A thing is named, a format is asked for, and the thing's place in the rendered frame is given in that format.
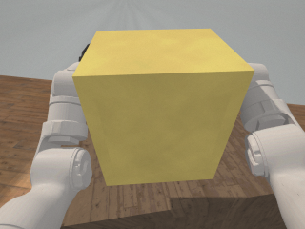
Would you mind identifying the robot right upper arm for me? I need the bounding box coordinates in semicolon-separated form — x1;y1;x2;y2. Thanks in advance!
244;123;305;229

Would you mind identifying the right robot forearm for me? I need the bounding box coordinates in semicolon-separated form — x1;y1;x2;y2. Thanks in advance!
240;63;305;135

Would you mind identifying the robot left upper arm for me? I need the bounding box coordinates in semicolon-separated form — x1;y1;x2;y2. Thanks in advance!
0;147;92;229

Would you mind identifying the left robot hand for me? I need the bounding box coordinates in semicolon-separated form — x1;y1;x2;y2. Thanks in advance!
78;44;90;62

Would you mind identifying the carton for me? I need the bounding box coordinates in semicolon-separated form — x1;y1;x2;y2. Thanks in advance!
72;29;254;186

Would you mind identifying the left robot forearm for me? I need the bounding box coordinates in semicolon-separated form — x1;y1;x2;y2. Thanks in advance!
30;61;89;185

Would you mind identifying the pedestal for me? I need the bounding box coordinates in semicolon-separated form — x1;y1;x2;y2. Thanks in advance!
60;110;287;229

